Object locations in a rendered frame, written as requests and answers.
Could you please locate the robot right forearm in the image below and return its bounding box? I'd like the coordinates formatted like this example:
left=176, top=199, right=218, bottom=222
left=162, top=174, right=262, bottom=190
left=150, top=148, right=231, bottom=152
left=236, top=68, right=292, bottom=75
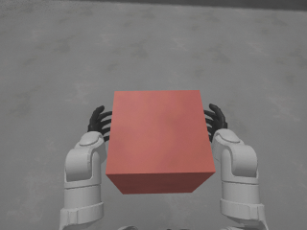
left=211, top=128, right=269, bottom=230

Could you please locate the left robot hand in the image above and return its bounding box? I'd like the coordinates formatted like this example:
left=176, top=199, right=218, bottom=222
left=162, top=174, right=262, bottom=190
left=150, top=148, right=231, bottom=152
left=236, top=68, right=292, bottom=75
left=87, top=105, right=112, bottom=142

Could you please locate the carton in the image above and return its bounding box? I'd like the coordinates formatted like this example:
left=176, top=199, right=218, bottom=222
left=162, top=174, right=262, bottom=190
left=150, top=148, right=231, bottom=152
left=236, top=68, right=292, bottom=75
left=106, top=90, right=216, bottom=195

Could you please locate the robot left forearm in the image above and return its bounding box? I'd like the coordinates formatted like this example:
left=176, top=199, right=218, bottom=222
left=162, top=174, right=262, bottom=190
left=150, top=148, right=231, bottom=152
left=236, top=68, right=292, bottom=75
left=59, top=131, right=107, bottom=230

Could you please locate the right robot hand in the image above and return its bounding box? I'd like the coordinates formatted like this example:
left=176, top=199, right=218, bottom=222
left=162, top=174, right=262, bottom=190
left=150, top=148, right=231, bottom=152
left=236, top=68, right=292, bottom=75
left=203, top=103, right=227, bottom=144

